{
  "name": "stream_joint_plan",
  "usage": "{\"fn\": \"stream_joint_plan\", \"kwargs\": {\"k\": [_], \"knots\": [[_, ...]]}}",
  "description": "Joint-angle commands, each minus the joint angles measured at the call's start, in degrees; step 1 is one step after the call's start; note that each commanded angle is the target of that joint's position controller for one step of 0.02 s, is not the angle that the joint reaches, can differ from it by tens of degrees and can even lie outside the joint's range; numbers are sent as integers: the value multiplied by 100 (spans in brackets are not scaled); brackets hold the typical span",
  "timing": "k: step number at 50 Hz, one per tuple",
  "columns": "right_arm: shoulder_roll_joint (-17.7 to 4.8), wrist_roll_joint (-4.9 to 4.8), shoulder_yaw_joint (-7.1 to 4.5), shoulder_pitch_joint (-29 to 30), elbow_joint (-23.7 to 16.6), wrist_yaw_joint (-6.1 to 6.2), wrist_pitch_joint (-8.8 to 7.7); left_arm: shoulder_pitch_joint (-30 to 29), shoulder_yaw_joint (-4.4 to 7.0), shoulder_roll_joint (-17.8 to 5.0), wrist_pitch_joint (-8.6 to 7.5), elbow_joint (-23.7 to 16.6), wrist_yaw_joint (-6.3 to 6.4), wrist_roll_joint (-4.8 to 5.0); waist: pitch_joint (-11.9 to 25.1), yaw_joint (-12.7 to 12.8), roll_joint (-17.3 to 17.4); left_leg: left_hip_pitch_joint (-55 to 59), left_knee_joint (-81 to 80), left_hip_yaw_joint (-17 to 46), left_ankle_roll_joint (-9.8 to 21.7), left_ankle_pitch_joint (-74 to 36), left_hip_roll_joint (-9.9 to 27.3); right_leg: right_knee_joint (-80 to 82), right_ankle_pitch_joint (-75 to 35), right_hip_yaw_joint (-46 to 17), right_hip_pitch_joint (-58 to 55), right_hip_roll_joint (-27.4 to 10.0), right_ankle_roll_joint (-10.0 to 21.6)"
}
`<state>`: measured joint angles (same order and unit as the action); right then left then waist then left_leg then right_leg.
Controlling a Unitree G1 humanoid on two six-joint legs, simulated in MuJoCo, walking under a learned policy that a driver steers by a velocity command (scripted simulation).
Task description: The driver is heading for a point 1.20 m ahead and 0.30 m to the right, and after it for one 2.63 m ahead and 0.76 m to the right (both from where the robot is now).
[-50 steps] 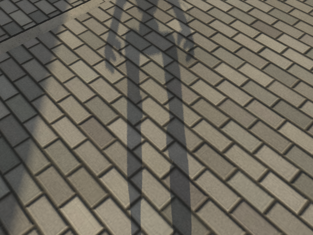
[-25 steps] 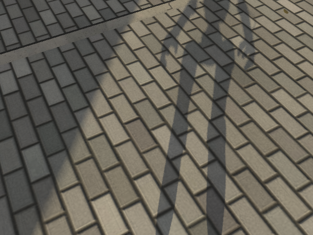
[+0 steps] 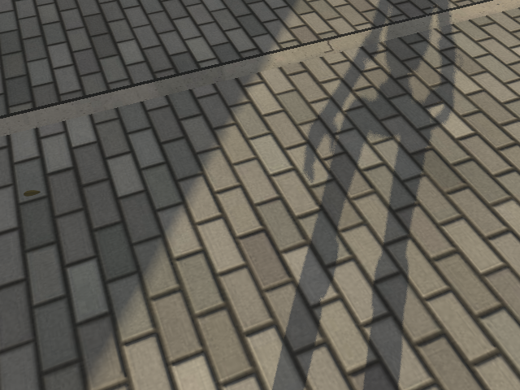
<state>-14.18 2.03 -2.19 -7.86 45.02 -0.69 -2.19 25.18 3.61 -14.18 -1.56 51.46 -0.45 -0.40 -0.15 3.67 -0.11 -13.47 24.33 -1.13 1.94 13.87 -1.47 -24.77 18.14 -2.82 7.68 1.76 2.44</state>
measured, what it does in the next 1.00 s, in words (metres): walks ahead, turning right: right foot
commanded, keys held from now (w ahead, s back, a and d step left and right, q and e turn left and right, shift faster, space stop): w+e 0.50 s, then e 0.28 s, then no key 0.10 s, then q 0.12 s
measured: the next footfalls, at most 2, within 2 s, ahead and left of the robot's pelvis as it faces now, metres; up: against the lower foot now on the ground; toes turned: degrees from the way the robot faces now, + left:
right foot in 0.46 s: +0.35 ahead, -0.14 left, +0.00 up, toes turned -19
left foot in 1.02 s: +0.56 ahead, -0.08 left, +0.00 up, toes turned -30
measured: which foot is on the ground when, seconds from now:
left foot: down 0.00-0.48, up 0.50-1.00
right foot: down 0.00-0.00, up 0.02-0.44, down 0.46-1.00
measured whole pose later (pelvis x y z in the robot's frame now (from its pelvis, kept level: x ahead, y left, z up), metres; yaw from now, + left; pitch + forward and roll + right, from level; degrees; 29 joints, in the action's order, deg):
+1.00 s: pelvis +0.41 -0.10 -0.01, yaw -30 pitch +0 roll -1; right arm -14.7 1.2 -0.6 -8.3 43.8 0.7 -0.4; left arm 18.2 2.8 -15.5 -0.1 47.1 1.5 -1.1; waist -3.0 2.5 1.5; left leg -25.1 35.8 -0.2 1.1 9.8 -0.1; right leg -25.3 18.7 -8.2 5.6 10.1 6.2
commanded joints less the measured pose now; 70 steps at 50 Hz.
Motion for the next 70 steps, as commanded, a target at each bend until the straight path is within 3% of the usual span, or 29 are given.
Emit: {"fn": "stream_joint_plan", "kwargs": {"k": [1, 2, 3, 4, 6, 9, 14, 18, 21, 22, 23, 24, 25, 26, 27, 29, 31, 35, 43, 48, 50, 51, 52, 53, 55, 57, 60, 65, 70], "knots": [[-1604, 61, -390, -1971, 164, 221, -172, -1094, -33, -18, -163, -869, 1, 65, 409, -1267, 1516, 2962, -1675, 3134, 648, 2544, 2433, -2117, 1388, 147, 3491, 279, 281], [-1465, 80, -389, -1716, 186, 243, -139, -1013, 100, -598, -111, -800, 18, -62, -95, -1039, 956, 2125, -1704, 3381, 1009, 2823, 2669, -3022, 1300, -88, 3629, -86, 363], [-980, 29, -253, -1230, 54, 204, -160, -853, 149, -670, -86, -634, -44, -78, -452, -726, 559, 1772, -1719, 2855, 944, 2569, 2301, -3339, 804, -239, 3604, -294, 384], [-667, -22, -167, -942, -11, 173, -197, -697, 146, -580, -69, -507, -104, -78, -585, -553, 524, 1531, -1806, 2235, 766, 1914, 1994, -3374, 413, -229, 3499, -382, 319], [-487, -31, -99, -857, -18, 193, -281, -735, 156, -522, -5, -443, -197, -149, -539, -470, 570, 1459, -1820, 1258, 592, 419, 1625, -3567, -154, -65, 3416, -472, 155], [-503, -70, -109, -1194, 163, 162, -362, -1092, 113, -333, 53, -605, -277, -164, -406, -471, 504, 1534, -1676, 476, 591, -1200, 1511, -3830, -640, 70, 3687, -512, -2], [-453, -65, -83, -1264, 333, 128, -390, -2052, -11, -156, 75, -1038, -411, -163, -659, -500, 563, 1146, -1667, -444, 576, -2271, 1328, -2551, -1456, 448, 3474, -528, -102], [-697, -79, -136, -1492, 515, 175, -376, -2574, -73, -166, 91, -1319, -468, -182, -688, -566, 484, 1429, -1427, -825, 503, -3277, 1510, -1366, -1389, 960, 2763, -360, 226], [-980, -59, -194, -1519, 600, 235, -271, -1922, 19, -400, 89, -1206, -362, -206, -76, -206, 620, 1906, 112, -1117, 393, -5935, 1601, -1151, -640, 1264, 1721, 204, 648], [-1073, -56, -217, -1539, 602, 250, -210, -1273, 96, -552, 51, -1033, -321, -217, 332, 66, 622, 1730, 1115, -1134, 370, -5903, 1614, -946, -510, 1188, 895, 384, 803], [-1089, -57, -213, -1507, 548, 241, -181, -382, 220, -795, 9, -741, -239, -271, 828, 479, 378, 986, 2531, -1227, 254, -4893, 1468, -577, -515, 911, -435, 383, 1001], [-539, -133, -90, -1758, 266, 151, -197, -50, 400, -1426, 20, -714, -135, -317, 1452, 360, -694, -1031, 4603, -1218, 4, -1291, 937, -338, 593, -1339, -2164, -1163, 1559], [-583, -139, -108, -1536, -77, 81, -258, -185, 460, -1749, 60, -877, -133, -136, 2044, 226, -1110, -2352, 5998, -233, -156, 1720, -60, 597, 248, -4255, -2743, -2258, 2187], [-799, -120, -155, -800, -220, 67, -298, -337, 443, -1608, 101, -816, -87, -47, 1361, 338, -383, -2859, 6074, 407, -122, 1110, 271, 777, -710, -3500, -2309, -2047, 2001], [-685, -173, -93, -795, -242, 73, -355, -636, 364, -1331, 77, -779, -26, -18, 601, 67, -133, -2761, 5668, 315, -117, 609, 513, 709, -2068, -2592, -1414, -1947, 1858], [-624, -27, -87, -1024, -119, 122, -252, -1051, 234, -908, -4, -807, 18, 23, 93, -418, 171, -2039, 4914, 319, -234, 595, 737, 624, -4257, -1469, -189, -1332, 1486], [-564, 70, -85, -1257, -81, 106, -19, -1137, 175, -803, -82, -836, -9, 43, 252, -613, 66, -1591, 4534, 272, -379, 635, 704, 612, -5177, -1022, 219, -1069, 1358], [-495, 30, -68, -902, -277, 110, 167, -899, 229, -1018, -80, -800, 4, 27, 380, -555, -128, -1811, 3844, 140, -534, 59, 580, 533, -5561, -817, 300, -768, 1156], [-597, -49, -17, 165, -616, 133, 214, -272, 187, -922, 105, -718, 163, -16, 263, -57, -404, -2336, 2512, 268, -428, -525, 418, 221, -5188, -1325, -628, -851, 777], [-538, -94, 41, -72, -434, 141, 121, -407, 44, -709, 120, -636, 213, -117, 154, -118, -441, -1220, 1349, 111, -74, -142, 176, -132, -5515, -1225, -599, -925, 689], [-508, -85, 39, -594, -200, 175, 60, -618, -15, -717, 72, -584, 242, -39, 152, -456, -322, -49, 96, 121, 151, -832, 108, -573, -5269, -1102, -310, -798, 484], [-681, -67, 10, -873, -122, 209, -11, -590, -40, -727, 15, -615, 242, -28, 390, -543, -2, 786, -224, 710, 307, -2508, 540, -1036, -4366, -957, -12, -551, 281], [-1169, -84, -66, -1018, -204, 223, -29, -134, -46, -657, 2, -686, 250, -52, 798, -308, 995, 1528, 130, 2092, 956, -5451, 1815, -2111, -1365, -503, 543, 55, 75], [-948, -212, -17, -952, -175, 188, 63, 54, -19, -712, 160, -523, 262, -53, 1172, -307, 1267, 1384, -35, 2898, 1767, -5734, 2381, -2724, 1713, -112, 819, 487, -43], [-921, -211, -48, -713, -197, 85, 144, -610, 8, -846, 303, -585, 252, -184, 389, -302, 538, 784, -449, 2790, 1596, -3557, 1872, -3434, 1711, -162, 1481, 356, -129], [-1010, -177, -128, -462, -230, 120, 256, -852, -2, -787, 399, -645, 194, -121, 66, -195, 590, 274, -766, 2299, 1190, -2212, 1337, -3445, 1161, -123, 1594, 185, -252], [-945, -161, -190, -443, -240, 111, 320, -948, -51, -640, 435, -654, 182, -90, 270, -223, 650, 220, -841, 2062, 997, -1406, 926, -3184, 825, 29, 1554, 207, -410], [-1048, -104, -338, -670, -185, 87, 402, -1364, -84, -588, 435, -792, 263, -49, 291, -455, 782, 176, -1000, 2528, 1048, -97, 895, -2413, 781, 8, 1614, 173, -448], [-1097, -70, -434, -445, -245, 24, 489, -1214, -108, -612, 316, -818, 307, 21, 335, -417, 892, -194, -1026, 2920, 857, 134, 783, -1434, 659, -3, 911, 310, -262]]}}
